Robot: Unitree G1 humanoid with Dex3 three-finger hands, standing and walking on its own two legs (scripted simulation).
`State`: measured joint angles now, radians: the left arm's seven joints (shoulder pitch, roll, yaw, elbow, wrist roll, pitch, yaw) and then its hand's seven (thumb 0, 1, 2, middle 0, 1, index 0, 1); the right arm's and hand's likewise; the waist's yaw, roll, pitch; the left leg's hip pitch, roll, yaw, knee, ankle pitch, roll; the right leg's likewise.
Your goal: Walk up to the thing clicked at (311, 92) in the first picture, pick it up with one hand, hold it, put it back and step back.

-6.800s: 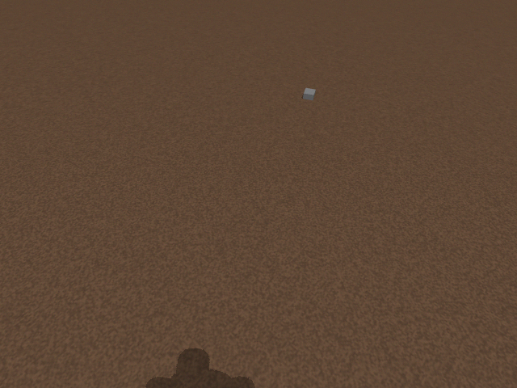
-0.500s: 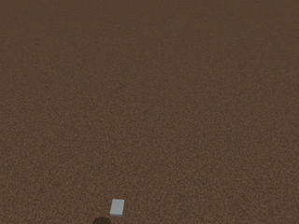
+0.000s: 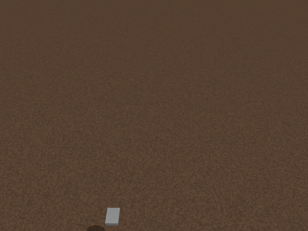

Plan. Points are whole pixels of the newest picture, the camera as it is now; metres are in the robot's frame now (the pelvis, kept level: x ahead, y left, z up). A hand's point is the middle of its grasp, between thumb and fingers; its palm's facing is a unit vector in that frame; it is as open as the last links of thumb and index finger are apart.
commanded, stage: walk up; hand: left
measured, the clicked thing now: (113, 216) +0.42 +0.22 -0.76
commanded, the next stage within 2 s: stand in 0.46 s
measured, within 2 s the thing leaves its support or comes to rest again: neither
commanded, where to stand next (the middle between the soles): +0.03 -0.01 m, yaw -1 degrees
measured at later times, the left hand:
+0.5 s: hand out of the picture +0.08 +0.25 -0.16, palm faces -0.03 -0.95 -0.33, open 7.4 cm
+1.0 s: hand out of the picture +0.08 +0.25 -0.16, palm faces -0.03 -0.94 -0.34, open 7.4 cm
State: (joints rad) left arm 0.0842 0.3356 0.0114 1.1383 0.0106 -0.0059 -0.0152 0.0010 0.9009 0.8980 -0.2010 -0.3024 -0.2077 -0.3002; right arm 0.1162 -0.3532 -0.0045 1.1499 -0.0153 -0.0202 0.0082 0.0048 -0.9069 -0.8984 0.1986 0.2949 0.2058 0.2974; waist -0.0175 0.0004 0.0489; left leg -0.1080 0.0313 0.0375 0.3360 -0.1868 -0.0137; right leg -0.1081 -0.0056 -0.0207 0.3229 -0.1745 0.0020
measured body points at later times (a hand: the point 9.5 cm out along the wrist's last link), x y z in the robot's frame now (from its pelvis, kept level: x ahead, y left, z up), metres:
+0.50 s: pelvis +0.01 +0.01 +0.00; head +0.01 +0.01 +0.45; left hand +0.08 +0.30 -0.13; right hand +0.08 -0.29 -0.13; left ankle +0.00 +0.13 -0.75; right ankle +0.00 -0.12 -0.75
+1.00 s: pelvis +0.00 +0.00 +0.00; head +0.02 +0.00 +0.45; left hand +0.08 +0.30 -0.13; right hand +0.08 -0.30 -0.13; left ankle +0.00 +0.13 -0.75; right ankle +0.00 -0.12 -0.75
